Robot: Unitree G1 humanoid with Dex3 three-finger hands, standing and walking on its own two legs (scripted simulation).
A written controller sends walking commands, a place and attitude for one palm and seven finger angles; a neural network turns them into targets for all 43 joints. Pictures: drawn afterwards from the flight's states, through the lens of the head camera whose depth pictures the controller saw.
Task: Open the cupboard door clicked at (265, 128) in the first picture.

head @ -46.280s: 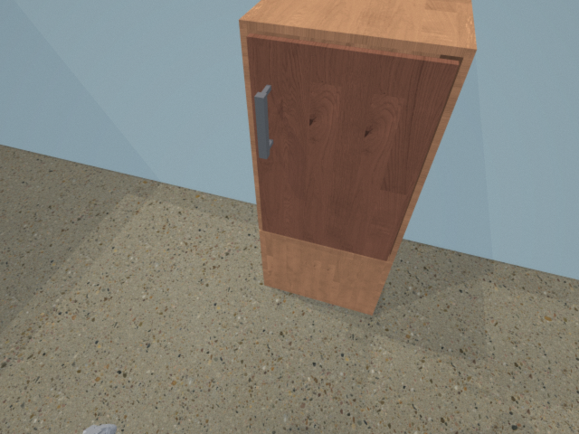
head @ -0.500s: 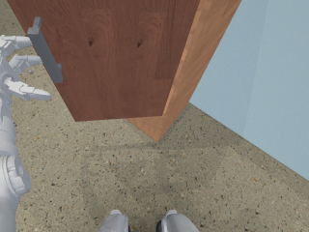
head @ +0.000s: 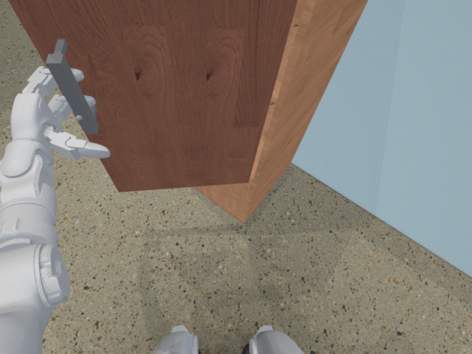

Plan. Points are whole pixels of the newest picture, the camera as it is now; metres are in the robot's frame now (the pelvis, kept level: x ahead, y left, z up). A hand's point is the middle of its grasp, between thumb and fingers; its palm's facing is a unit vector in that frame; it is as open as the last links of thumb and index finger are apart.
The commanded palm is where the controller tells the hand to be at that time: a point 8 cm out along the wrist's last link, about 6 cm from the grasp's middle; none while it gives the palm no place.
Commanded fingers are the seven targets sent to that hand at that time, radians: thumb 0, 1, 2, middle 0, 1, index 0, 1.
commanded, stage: slide the fingers in behind the handle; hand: left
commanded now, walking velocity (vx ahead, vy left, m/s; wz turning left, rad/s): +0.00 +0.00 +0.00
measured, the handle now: (77, 90) +0.54 +0.25 +0.09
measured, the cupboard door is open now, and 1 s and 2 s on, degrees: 44 44 71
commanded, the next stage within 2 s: close the thumb around the handle in 0.46 s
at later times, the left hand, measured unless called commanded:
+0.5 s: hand (88, 117) +0.48 +0.22 +0.09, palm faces +0.07 -1.00 -0.01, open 14.0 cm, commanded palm +0.45 +0.27 +0.08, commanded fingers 0.00 -0.50 0.30 -0.30 -1.20 -0.30 -1.20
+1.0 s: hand (87, 116) +0.48 +0.22 +0.09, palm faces +0.07 -1.00 -0.01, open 8.7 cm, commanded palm +0.46 +0.27 +0.08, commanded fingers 0.00 0.79 0.85 -0.39 -1.34 -0.39 -1.34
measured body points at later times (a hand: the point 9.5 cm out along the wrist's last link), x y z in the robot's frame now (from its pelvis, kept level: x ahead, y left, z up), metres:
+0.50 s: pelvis +0.00 -0.02 +0.00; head +0.10 +0.00 +0.44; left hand +0.47 +0.27 +0.09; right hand +0.01 -0.29 -0.11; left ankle +0.01 +0.08 -0.68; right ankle +0.00 -0.12 -0.68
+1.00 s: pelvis +0.00 -0.01 +0.00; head +0.10 +0.01 +0.44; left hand +0.47 +0.28 +0.09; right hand +0.02 -0.28 -0.11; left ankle +0.01 +0.08 -0.68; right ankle +0.00 -0.12 -0.68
